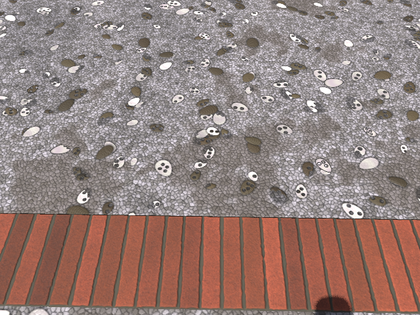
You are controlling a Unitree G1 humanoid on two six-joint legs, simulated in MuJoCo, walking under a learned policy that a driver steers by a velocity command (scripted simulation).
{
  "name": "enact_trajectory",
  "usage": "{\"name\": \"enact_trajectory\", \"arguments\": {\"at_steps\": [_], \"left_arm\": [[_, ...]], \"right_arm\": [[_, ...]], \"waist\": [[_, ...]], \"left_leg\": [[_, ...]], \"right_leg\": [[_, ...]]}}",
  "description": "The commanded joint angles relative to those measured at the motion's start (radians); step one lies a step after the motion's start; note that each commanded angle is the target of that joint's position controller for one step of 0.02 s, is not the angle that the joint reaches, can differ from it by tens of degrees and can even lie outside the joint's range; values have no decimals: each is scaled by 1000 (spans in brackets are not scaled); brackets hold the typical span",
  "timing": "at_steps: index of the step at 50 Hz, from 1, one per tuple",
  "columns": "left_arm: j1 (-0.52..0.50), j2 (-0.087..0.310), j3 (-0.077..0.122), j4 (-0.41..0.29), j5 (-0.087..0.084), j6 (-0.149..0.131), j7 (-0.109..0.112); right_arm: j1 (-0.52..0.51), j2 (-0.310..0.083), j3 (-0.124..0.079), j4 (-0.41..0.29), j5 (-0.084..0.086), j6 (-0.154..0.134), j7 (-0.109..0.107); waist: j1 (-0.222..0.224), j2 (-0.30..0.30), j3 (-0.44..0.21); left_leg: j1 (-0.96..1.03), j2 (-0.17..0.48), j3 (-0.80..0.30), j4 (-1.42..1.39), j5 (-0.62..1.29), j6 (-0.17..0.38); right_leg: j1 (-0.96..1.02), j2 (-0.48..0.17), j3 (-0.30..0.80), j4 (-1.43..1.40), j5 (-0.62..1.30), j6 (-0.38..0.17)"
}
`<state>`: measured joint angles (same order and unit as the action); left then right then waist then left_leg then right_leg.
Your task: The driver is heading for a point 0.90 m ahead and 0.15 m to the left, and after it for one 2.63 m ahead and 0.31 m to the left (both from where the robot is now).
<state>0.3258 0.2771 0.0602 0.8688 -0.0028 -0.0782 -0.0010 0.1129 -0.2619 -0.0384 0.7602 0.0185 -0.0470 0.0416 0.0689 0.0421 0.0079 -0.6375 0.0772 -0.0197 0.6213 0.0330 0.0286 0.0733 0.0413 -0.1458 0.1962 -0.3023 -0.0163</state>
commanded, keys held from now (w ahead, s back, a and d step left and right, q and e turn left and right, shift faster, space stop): w+q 0.34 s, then w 0.38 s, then no key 0.28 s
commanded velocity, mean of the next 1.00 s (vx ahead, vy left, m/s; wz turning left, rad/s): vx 0.44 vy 0.00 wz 0.29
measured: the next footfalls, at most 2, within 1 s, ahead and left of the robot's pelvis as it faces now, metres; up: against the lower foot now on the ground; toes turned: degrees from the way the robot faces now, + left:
left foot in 0.08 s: +0.22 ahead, +0.12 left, +0.00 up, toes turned +5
right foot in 0.58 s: +0.53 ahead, -0.02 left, +0.00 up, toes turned +17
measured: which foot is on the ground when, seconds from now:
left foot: up 0.00-0.06, down 0.08-0.60, up 0.62-1.00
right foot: down 0.00-0.10, up 0.12-0.56, down 0.58-1.00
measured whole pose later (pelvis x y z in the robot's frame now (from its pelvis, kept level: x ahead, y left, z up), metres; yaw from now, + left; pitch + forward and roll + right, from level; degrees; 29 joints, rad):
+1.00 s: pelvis +0.53 +0.08 +0.00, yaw +17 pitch +2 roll -2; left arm 0.32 0.26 0.04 0.89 -0.01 -0.04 0.00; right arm 0.11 -0.25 -0.04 0.69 -0.01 -0.06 0.02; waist 0.08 0.04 0.03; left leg -0.52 0.04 -0.05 0.53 0.03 0.01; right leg -0.08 0.07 -0.01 0.34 -0.29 -0.04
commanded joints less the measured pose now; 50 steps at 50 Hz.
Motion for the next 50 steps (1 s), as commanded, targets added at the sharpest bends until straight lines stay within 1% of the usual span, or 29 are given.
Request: {"name": "enact_trajectory", "arguments": {"at_steps": [1,3,4,5,6,7,8,9,10,11,14,17,20,25,27,28,29,30,31,32,33,34,35,37,39,41,46,48,50], "left_arm": [[-3,183,46,-30,-10,14,13],[-30,207,53,-39,-12,32,26],[-30,194,46,-47,-11,39,34],[-4,143,24,-75,19,28,36],[61,35,-13,-114,23,-7,16],[-25,136,8,-116,-10,-46,-3],[-108,151,11,-146,-37,-64,-11],[-133,134,7,-150,-24,-71,-5],[-146,143,17,-146,0,-65,3],[-132,142,21,-148,7,-54,2],[-124,109,19,-158,18,-24,6],[-235,76,6,-190,21,-20,7],[-312,56,-5,-203,11,-29,-8],[-370,97,7,-234,0,-45,-30],[-320,114,16,-225,0,-50,-30],[-231,132,29,-201,5,-53,-26],[-93,172,44,-177,17,-58,-24],[56,252,67,-155,28,-54,-22],[121,226,65,-112,-2,-41,-34],[74,155,43,-123,-22,-35,-34],[10,127,33,-138,-13,-25,-28],[-39,108,23,-140,0,-19,-28],[-68,87,15,-143,10,-20,-27],[-86,78,10,-138,14,-25,-27],[-83,104,15,-120,11,-30,-24],[-85,127,21,-102,9,-20,-14],[-18,141,19,-45,-5,15,5],[-17,143,17,-31,-6,30,8],[-40,133,13,-22,-7,44,10]], "right_arm": [[-109,-82,-21,-119,-1,-16,19],[30,-127,-50,-100,-3,-11,20],[191,-182,-82,-59,-1,-9,10],[340,-283,-113,-37,3,2,-12],[294,-324,-111,-62,12,-6,-8],[309,-238,-88,-69,6,-9,-5],[279,-193,-77,-70,-2,-14,-10],[219,-178,-71,-80,-4,-18,-10],[163,-143,-61,-94,-6,-18,-14],[134,-134,-56,-112,-17,-17,-18],[140,-156,-64,-120,-14,-17,-33],[177,-181,-73,-110,-6,-12,-52],[224,-167,-68,-86,-3,-8,-58],[294,-164,-67,-43,0,0,-57],[283,-172,-71,-40,-3,9,-59],[268,-161,-66,-43,-2,12,-59],[256,-130,-52,-57,-7,11,-57],[354,-73,-33,-69,-6,1,-58],[410,-66,-24,-59,6,-9,-56],[322,-149,-43,-65,16,-16,-52],[220,-160,-45,-89,16,-18,-50],[165,-148,-44,-103,3,-21,-48],[160,-140,-49,-103,-9,-21,-47],[199,-106,-46,-86,-7,-15,-46],[191,-83,-39,-90,-16,-9,-53],[151,-52,-26,-98,-26,-9,-56],[18,-49,-24,-125,-19,-17,-36],[-1,-62,-29,-138,-23,-22,-27],[50,-77,-36,-125,-32,-28,-19]], "waist": [[-12,-103,58],[-97,-125,-43],[-172,-92,-130],[-210,73,-244],[-117,267,-360],[-182,128,-365],[-182,78,-234],[-137,-34,-141],[-105,-45,-97],[-75,-15,-76],[-52,-4,-51],[-85,5,-17],[-129,36,-16],[-147,49,11],[-114,75,8],[-67,70,-34],[-4,32,-153],[6,-161,-319],[6,-356,-356],[23,-226,-203],[18,-139,-96],[-7,-96,-14],[-34,-106,6],[-66,-143,6],[-80,-127,-2],[-76,-117,-23],[-23,-120,-54],[-25,-128,-54],[-65,-122,-74]], "left_leg": [[-33,-23,45,-29,-123,41],[181,-101,114,-41,-187,83],[421,-138,107,-84,-138,119],[731,59,-197,-86,-73,199],[1022,263,-765,-256,-253,404],[1025,249,-746,-311,-324,361],[915,210,-592,-309,-278,317],[757,168,-484,-318,-179,286],[642,133,-408,-335,-89,267],[561,112,-379,-358,-27,267],[447,85,-310,-394,86,283],[390,32,-242,-395,66,240],[374,10,-207,-384,-23,197],[538,95,-306,-298,-49,183],[581,108,-325,-244,56,167],[582,69,-300,-154,186,147],[510,14,-249,44,191,115],[208,-119,-144,398,-85,39],[-27,-182,-132,619,-609,3],[-141,-122,-172,701,-579,8],[-154,-74,-128,689,-489,11],[-138,-39,-97,618,-421,10],[-96,-4,-92,550,-371,7],[-14,16,-70,478,-336,-8],[12,13,-42,387,-327,-38],[56,8,-24,242,-225,-54],[184,-49,-5,-29,56,-41],[195,-54,-13,-72,11,-19],[284,-59,-10,-128,21,13]], "right_leg": [[46,-323,48,57,625,-120],[36,-301,0,283,956,-86],[-65,-254,-33,503,942,-51],[-337,-192,-47,842,549,-5],[-743,37,100,1169,-253,51],[-848,-31,263,1216,-239,22],[-888,-70,243,1184,-167,0],[-853,-114,237,1085,-94,-4],[-792,-143,233,991,-55,3],[-733,-154,236,959,-30,11],[-696,-145,210,836,24,57],[-680,-113,197,610,221,85],[-586,-76,180,422,421,80],[-604,-70,200,311,338,22],[-546,-57,177,283,255,-14],[-428,-40,155,247,261,-42],[-201,-122,229,284,302,-98],[174,-321,553,292,243,-237],[285,-434,895,139,-22,-321],[186,-414,860,99,-205,-278],[54,-375,722,85,-193,-238],[-75,-328,626,52,-102,-224],[-146,-293,563,31,-23,-211],[-222,-253,473,3,185,-210],[-244,-252,374,20,574,-225],[-251,-227,276,45,787,-206],[-212,-191,208,78,741,-161],[-172,-215,233,124,707,-159],[-168,-220,250,202,668,-143]]}}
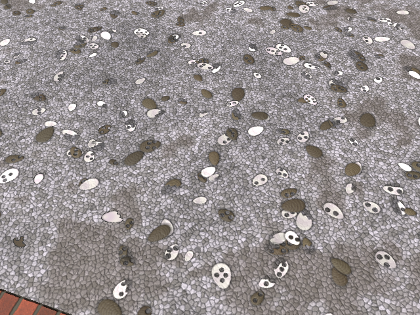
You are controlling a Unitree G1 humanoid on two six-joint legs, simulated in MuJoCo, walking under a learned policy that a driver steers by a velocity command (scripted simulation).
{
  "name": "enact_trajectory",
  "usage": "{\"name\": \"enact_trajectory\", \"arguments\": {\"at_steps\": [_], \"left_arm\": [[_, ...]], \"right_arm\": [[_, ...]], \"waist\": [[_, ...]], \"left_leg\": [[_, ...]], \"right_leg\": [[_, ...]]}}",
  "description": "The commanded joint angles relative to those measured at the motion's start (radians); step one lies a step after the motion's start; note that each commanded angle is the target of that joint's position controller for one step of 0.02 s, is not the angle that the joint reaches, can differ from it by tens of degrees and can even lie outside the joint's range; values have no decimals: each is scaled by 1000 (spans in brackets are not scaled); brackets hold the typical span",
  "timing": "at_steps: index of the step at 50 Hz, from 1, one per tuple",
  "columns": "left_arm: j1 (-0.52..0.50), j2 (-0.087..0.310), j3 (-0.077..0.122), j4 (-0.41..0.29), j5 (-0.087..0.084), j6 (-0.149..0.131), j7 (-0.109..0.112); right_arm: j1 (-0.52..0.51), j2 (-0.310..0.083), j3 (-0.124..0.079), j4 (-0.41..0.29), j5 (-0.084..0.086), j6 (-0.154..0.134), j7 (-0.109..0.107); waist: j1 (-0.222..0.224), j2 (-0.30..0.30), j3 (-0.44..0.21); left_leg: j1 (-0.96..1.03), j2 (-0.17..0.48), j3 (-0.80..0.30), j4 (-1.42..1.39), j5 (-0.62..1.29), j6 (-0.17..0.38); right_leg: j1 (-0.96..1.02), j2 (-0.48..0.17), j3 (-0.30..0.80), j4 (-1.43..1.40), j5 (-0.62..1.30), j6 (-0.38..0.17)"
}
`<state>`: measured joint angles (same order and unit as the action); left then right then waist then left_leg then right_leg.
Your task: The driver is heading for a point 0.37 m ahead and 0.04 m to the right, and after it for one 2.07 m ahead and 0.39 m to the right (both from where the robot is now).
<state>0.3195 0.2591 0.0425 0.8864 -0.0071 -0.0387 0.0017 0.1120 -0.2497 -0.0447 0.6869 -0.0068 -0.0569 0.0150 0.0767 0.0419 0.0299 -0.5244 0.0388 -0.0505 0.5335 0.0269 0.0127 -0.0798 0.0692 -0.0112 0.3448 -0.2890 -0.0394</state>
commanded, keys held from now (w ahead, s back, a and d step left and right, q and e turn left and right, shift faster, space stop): no key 0.28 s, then w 0.72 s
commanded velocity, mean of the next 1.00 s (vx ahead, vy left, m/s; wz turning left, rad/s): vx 0.29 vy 0.00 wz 0.01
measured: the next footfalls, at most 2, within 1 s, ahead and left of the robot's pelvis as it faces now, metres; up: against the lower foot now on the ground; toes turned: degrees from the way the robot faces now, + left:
left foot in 0.02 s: +0.17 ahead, +0.12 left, +0.00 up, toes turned +0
right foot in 0.28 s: +0.10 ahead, -0.13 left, +0.00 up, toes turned +0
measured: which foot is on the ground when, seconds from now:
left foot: up 0.00-0.00, down 0.02-1.00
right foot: down 0.00-0.04, up 0.06-0.26, down 0.28-0.56, up 0.58-1.00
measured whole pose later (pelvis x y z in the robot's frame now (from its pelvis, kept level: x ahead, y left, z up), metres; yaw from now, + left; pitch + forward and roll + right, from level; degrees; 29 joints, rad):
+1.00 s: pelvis +0.31 -0.04 -0.03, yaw -1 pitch +2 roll +3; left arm 0.00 0.26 0.05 0.82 -0.02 -0.09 -0.08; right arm 0.46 -0.25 -0.07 0.96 0.02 -0.07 -0.05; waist -0.10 -0.05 0.00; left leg 0.03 0.00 0.03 0.48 -0.55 -0.04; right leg -0.59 -0.10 0.08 0.48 0.33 -0.03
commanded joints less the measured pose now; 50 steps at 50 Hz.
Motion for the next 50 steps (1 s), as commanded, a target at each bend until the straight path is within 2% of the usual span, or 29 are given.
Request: {"name": "enact_trajectory", "arguments": {"at_steps": [1,2,3,4,5,7,8,10,12,14,15,16,18,20,21,23,25,27,28,29,30,31,34,37,39,41,43,45,50], "left_arm": [[-36,136,26,-38,-3,7,8],[-11,113,16,-44,15,3,8],[135,41,-7,-17,27,-5,4],[133,57,-12,0,21,3,3],[79,105,2,-12,5,18,3],[13,119,14,-16,4,58,18],[10,108,15,-13,7,77,25],[29,75,8,5,10,92,34],[52,48,5,29,18,90,30],[31,51,3,26,46,86,18],[16,75,5,13,47,84,18],[-5,144,23,22,25,83,24],[-23,155,30,20,19,65,32],[-17,180,43,21,11,43,36],[-6,184,49,27,2,32,41],[-5,166,47,36,-13,14,48],[-37,160,48,37,-28,12,40],[-81,135,42,27,-24,7,32],[-113,76,27,1,-21,-4,27],[-143,82,26,-41,-18,-23,27],[-156,138,44,-50,-25,-38,23],[-132,146,49,-42,-35,-50,15],[-140,110,50,-31,-18,-54,0],[-159,67,40,-29,4,-51,-21],[-208,74,44,-46,-5,-52,-23],[-293,88,49,-86,-16,-64,-29],[-357,60,36,-110,-1,-72,-41],[-385,48,28,-120,-1,-74,-65],[-421,62,14,-133,-25,-52,-96]], "right_arm": [[107,-109,-39,-32,-15,-21,5],[144,-169,-50,-34,-25,-23,-3],[128,-171,-44,-45,-34,-13,-9],[150,-89,-26,-38,-20,4,-7],[151,-62,-12,-20,-9,14,-2],[65,-90,-14,-18,-6,25,4],[5,-107,-18,-23,-9,27,4],[-63,-108,-21,-19,-17,35,1],[-74,-88,-17,2,-10,42,-6],[-51,-68,-10,35,1,47,-10],[-39,-77,-12,51,-2,50,-13],[-27,-79,-17,45,0,54,-19],[-37,-87,-24,54,9,47,-33],[-26,-67,-27,75,14,30,-32],[-37,-67,-30,75,12,18,-25],[-45,-55,-33,74,22,-6,-13],[19,-48,-38,107,28,-20,-4],[170,-94,-63,169,29,-16,-5],[268,-155,-81,196,27,-15,-11],[354,-234,-100,207,30,-16,0],[328,-178,-77,202,20,-27,2],[278,-142,-63,186,16,-37,0],[215,-115,-50,166,24,-35,-3],[264,-139,-57,190,7,-27,-18],[285,-152,-57,201,13,-35,-28],[337,-143,-53,236,22,-48,-44],[308,-143,-52,232,29,-42,-60],[309,-145,-51,234,27,-39,-65],[357,-139,-55,238,31,-13,-70]], "waist": [[-98,-99,-116],[-94,-20,-181],[-34,128,-290],[-81,188,-336],[-90,163,-288],[-73,72,-175],[-50,76,-141],[-25,105,-116],[-9,103,-137],[-12,64,-117],[-29,42,-86],[-66,-66,-29],[-54,-172,12],[-43,-258,50],[-32,-263,66],[-37,-240,82],[-77,-214,60],[-138,-147,-1],[-165,33,-25],[-204,215,-37],[-177,151,-4],[-141,105,10],[-109,35,17],[-112,28,-24],[-116,20,5],[-128,27,40],[-139,18,66],[-147,10,59],[-174,5,101]], "left_leg": [[261,-18,20,-97,132,53],[408,86,-70,-76,502,97],[633,247,-228,-18,683,237],[638,302,-322,-59,613,306],[588,288,-348,-102,425,294],[423,255,-318,-184,117,239],[330,233,-284,-221,8,213],[197,167,-196,-267,-123,176],[161,127,-135,-267,-247,154],[133,80,-97,-264,-438,89],[132,49,-81,-246,-545,53],[182,-15,-17,-215,-543,21],[241,-67,55,-56,-493,5],[143,-109,116,77,-389,7],[87,-81,90,125,-358,22],[42,-41,67,95,-373,57],[208,-51,91,-58,-341,81],[465,-19,34,-103,-281,97],[616,110,-198,-216,-436,162],[711,284,-531,-347,-526,275],[704,323,-583,-355,-512,304],[677,291,-497,-353,-468,277],[601,224,-290,-389,-269,213],[540,190,-164,-373,-51,225],[513,171,-118,-369,-34,224],[603,217,-148,-346,-69,211],[483,150,-52,-323,-146,172],[350,149,-20,-261,-231,152],[441,187,-38,-63,-297,112]], "right_leg": [[-28,-210,107,121,611,-90],[-86,-148,73,240,465,-41],[-248,-79,52,401,76,22],[-305,-58,65,526,-316,61],[-363,-74,88,588,-413,78],[-382,-107,84,604,-347,96],[-335,-125,82,550,-295,100],[-201,-117,50,411,-171,93],[-89,-101,18,267,18,68],[-29,-110,31,142,142,33],[-69,-143,63,81,38,6],[-221,-141,76,54,-233,-30],[-326,-185,165,-82,-417,-59],[-234,-274,298,-164,-440,-99],[-186,-327,354,-175,-410,-128],[-115,-351,357,-152,-296,-140],[-156,-307,284,-113,-221,-117],[-285,-241,191,16,-104,-78],[-457,-132,57,261,-46,-19],[-632,-55,9,508,-152,10],[-736,-99,87,676,-216,-3],[-748,-140,115,727,-148,-23],[-704,-210,91,633,2,-24],[-615,-195,48,573,170,25],[-648,-187,48,507,274,42],[-789,-215,111,448,337,42],[-663,-188,80,240,519,42],[-501,-166,73,186,676,30],[-522,-195,107,104,618,8]]}}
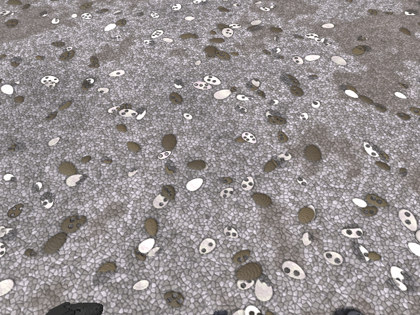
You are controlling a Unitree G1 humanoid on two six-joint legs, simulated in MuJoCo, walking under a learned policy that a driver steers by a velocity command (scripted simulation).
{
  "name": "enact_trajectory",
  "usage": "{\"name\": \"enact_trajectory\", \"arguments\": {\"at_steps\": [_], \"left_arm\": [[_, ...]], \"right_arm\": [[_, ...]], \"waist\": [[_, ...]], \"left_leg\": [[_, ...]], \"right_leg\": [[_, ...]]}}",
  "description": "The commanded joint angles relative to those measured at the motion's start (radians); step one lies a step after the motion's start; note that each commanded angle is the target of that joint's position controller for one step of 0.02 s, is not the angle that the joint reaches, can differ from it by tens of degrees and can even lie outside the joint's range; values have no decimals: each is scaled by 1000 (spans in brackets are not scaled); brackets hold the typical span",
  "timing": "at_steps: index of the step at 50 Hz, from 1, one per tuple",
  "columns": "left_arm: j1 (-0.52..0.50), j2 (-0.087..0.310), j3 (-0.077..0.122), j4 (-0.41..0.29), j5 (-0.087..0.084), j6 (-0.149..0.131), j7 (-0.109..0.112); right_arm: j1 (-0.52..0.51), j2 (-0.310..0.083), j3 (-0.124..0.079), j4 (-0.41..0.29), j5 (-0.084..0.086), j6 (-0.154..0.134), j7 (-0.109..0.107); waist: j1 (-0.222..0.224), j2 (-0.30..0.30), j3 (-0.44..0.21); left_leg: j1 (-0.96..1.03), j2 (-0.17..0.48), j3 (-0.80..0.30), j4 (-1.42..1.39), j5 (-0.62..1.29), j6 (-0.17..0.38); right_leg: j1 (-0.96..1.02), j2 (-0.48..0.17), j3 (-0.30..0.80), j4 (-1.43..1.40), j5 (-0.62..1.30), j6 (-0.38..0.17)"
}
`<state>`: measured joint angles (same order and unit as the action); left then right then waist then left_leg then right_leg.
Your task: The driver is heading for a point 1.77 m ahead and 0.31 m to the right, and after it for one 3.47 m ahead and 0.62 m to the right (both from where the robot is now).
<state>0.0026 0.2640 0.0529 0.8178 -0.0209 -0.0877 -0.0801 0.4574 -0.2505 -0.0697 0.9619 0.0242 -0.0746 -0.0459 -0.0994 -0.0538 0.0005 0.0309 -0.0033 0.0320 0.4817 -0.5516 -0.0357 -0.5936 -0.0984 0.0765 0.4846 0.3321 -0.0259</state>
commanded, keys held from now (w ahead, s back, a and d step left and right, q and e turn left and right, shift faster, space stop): w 0.70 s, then no key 0.30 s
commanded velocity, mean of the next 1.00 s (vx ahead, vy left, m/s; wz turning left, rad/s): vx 0.43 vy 0.00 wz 0.00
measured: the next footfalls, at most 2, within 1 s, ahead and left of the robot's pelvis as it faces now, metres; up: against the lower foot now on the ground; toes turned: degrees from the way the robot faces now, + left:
right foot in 0.10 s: +0.23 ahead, -0.17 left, -0.11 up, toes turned -2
left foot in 0.60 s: +0.54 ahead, +0.05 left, -0.11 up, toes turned +2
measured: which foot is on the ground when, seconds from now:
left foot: down 0.00-0.10, up 0.12-0.58, down 0.60-1.00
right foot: up 0.00-0.08, down 0.10-0.60, up 0.62-1.00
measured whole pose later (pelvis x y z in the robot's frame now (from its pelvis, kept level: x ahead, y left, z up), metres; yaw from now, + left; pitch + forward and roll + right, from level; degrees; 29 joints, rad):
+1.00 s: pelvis +0.55 -0.05 -0.08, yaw +1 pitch +1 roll +2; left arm 0.05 0.25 0.05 0.91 0.01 -0.05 0.00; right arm 0.27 -0.23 -0.05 0.98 0.00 -0.06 -0.01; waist -0.06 -0.05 0.03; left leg -0.09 -0.07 0.05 0.31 -0.24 0.04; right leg -0.53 -0.06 0.04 0.56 -0.01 0.00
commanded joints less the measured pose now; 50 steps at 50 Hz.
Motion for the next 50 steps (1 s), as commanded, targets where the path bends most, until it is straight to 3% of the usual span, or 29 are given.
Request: {"name": "enact_trajectory", "arguments": {"at_steps": [1,3,4,5,6,7,8,9,10,11,12,13,14,17,21,24,27,29,30,31,32,33,34,35,36,39,41,45,50], "left_arm": [[-82,60,3,-49,-16,3,-13],[31,101,20,-1,-10,4,0],[223,142,43,63,3,-1,13],[420,195,60,121,16,-7,18],[480,238,52,145,39,-10,17],[563,272,69,151,2,13,12],[589,298,84,191,-11,32,15],[444,202,56,151,-5,31,27],[318,190,43,121,18,15,42],[219,139,26,82,38,-8,37],[172,80,11,93,38,-20,35],[150,62,1,101,36,-29,31],[155,84,6,107,28,-29,42],[244,106,12,137,36,-24,82],[347,137,27,166,1,-9,92],[415,129,32,195,-6,11,94],[406,151,43,195,1,29,95],[361,145,38,178,3,37,93],[347,119,24,151,19,36,94],[470,-9,-16,146,24,13,81],[417,89,7,156,3,-11,71],[311,143,23,118,-22,-26,68],[251,137,22,104,-23,-30,75],[228,125,27,103,-7,-26,82],[248,113,31,110,2,-12,87],[293,55,26,119,14,22,97],[235,43,22,93,25,29,98],[115,35,11,66,24,33,88],[70,80,19,53,32,32,80]], "right_arm": [[16,-140,-32,-39,-1,15,-13],[22,-159,-37,-40,-12,26,0],[0,-164,-35,-42,-12,27,12],[17,-134,-24,-35,-15,14,21],[212,21,10,3,-22,-6,40],[285,-26,18,-12,27,-49,47],[118,-57,9,-86,72,-68,34],[-80,-95,8,-130,62,-58,11],[-127,-99,8,-158,54,-44,-6],[-103,-117,6,-145,17,-24,-11],[-103,-92,0,-134,-7,-10,-5],[-100,-90,-8,-139,-3,-1,3],[-141,-64,-5,-157,-9,2,7],[-244,-32,4,-197,-27,-9,21],[-401,-18,15,-227,-8,-6,49],[-504,-27,14,-259,-9,-8,68],[-499,-56,3,-269,-9,-12,81],[-269,-126,-35,-200,-15,-13,77],[-74,-197,-58,-156,-23,-12,67],[-7,-275,-71,-129,-18,-12,70],[-5,-186,-47,-130,-11,-10,69],[-111,-154,-34,-144,-12,-13,63],[-193,-133,-27,-163,-19,-16,61],[-243,-112,-21,-165,-28,-20,64],[-276,-90,-13,-166,-38,-26,67],[-270,-97,-10,-135,-38,-36,68],[-264,-122,-13,-113,-37,-29,52],[-218,-141,-11,-66,-32,-10,36],[-224,-139,-8,-20,-16,10,32]], "waist": [[5,97,133],[47,71,67],[141,38,-28],[229,-19,-134],[149,-361,-276],[185,-403,-476],[200,-263,-454],[192,-5,-231],[149,-41,-169],[107,46,-142],[79,4,-94],[48,-26,-36],[50,-51,32],[76,-38,31],[143,11,50],[171,30,90],[136,7,57],[16,1,-88],[-54,76,-226],[6,323,-367],[-24,257,-363],[-9,215,-192],[20,123,-110],[52,84,-50],[91,100,-32],[139,106,-35],[140,113,-28],[94,128,-54],[98,138,-45]], "left_leg": [[-67,234,-124,46,307,152],[-52,224,-134,241,476,146],[-131,171,-95,464,585,125],[-354,109,-70,799,411,70],[-778,1,-124,1288,-297,27],[-853,-46,-247,1410,-241,28],[-972,-10,-185,1398,-127,28],[-1021,60,-82,1294,-13,33],[-1007,92,-72,1302,74,27],[-891,154,-122,1183,165,44],[-811,176,-162,1104,221,64],[-767,192,-162,959,276,81],[-734,184,-137,770,341,59],[-638,146,-79,415,528,29],[-630,91,-36,154,651,43],[-699,76,-37,74,616,75],[-626,41,-12,41,491,113],[-262,-14,29,25,500,160],[62,138,-155,51,534,224],[394,383,-650,-64,340,395],[395,383,-763,-157,209,383],[255,348,-614,-184,230,333],[101,311,-493,-210,323,308],[-32,279,-414,-241,421,292],[-117,250,-345,-262,557,275],[-229,230,-194,-271,947,283],[-250,209,-117,-269,1050,274],[-245,160,-37,-248,1003,226],[-158,200,-95,-152,869,206]], "right_leg": [[-10,-46,24,-73,-10,-1],[143,-21,-22,-91,-82,-8],[396,36,-93,-90,-98,-20],[726,-16,-79,0,2,-49],[1109,-174,88,324,388,-132],[1160,-281,394,193,164,-263],[1097,-363,609,-70,-425,-315],[886,-300,552,-196,-579,-263],[722,-342,555,-193,-513,-293],[553,-329,505,-176,-439,-286],[409,-280,402,-167,-368,-250],[321,-205,289,-208,-384,-199],[250,-142,179,-254,-326,-184],[276,-87,42,-290,-106,-190],[438,-108,12,-327,-167,-177],[584,-141,19,-299,-199,-166],[667,-159,8,-201,-13,-143],[591,-91,-47,54,225,-103],[379,-28,-87,351,-13,-68],[-7,158,-82,726,-735,-6],[-129,130,44,837,-900,-17],[-199,78,28,841,-825,-28],[-167,25,5,788,-736,-31],[-118,-4,-3,719,-680,-23],[-44,-25,1,676,-651,-16],[66,-15,-22,565,-636,20],[66,-7,-40,430,-538,44],[173,42,-68,173,-293,47],[221,57,-46,37,-342,7]]}}
Keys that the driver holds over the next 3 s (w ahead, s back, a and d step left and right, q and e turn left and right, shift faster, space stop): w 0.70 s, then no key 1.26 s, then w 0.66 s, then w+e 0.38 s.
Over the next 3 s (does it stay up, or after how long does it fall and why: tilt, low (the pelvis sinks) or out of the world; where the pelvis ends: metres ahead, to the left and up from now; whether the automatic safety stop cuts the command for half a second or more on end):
stays up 1.06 -0.02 -0.07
